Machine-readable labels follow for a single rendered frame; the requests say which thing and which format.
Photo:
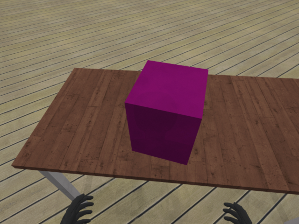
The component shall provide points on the table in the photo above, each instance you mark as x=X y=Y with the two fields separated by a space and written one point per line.
x=248 y=137

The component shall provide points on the carton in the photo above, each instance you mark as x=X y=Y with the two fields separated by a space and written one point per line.
x=164 y=110

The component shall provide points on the right robot hand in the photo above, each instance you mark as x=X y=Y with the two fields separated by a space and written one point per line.
x=239 y=213

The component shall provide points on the left robot hand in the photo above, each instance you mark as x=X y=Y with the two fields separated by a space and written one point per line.
x=72 y=213

